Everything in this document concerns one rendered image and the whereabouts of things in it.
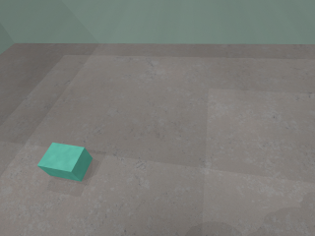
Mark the carton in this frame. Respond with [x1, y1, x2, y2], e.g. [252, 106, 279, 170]
[37, 143, 93, 182]

